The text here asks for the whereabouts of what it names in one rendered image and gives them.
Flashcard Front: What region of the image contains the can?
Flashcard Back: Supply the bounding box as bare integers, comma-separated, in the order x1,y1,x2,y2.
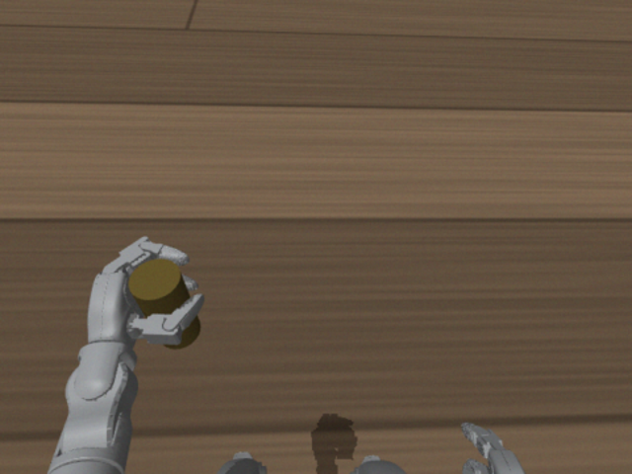
128,259,200,350

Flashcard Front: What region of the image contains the left robot hand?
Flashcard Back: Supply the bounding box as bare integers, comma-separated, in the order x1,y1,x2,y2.
87,236,204,349

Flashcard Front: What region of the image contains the right robot hand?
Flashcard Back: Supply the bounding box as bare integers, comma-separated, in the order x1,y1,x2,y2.
461,422,525,474

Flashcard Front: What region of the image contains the left robot arm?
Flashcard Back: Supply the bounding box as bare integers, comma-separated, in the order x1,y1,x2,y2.
47,340,138,474

